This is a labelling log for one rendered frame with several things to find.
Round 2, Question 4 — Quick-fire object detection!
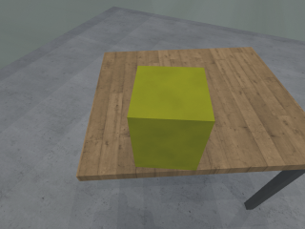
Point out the table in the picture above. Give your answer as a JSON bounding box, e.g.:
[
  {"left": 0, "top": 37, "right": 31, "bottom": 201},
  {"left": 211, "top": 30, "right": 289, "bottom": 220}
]
[{"left": 76, "top": 47, "right": 305, "bottom": 210}]

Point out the carton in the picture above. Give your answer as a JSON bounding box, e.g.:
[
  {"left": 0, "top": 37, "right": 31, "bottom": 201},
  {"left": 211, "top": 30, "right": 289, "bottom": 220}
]
[{"left": 127, "top": 66, "right": 215, "bottom": 171}]

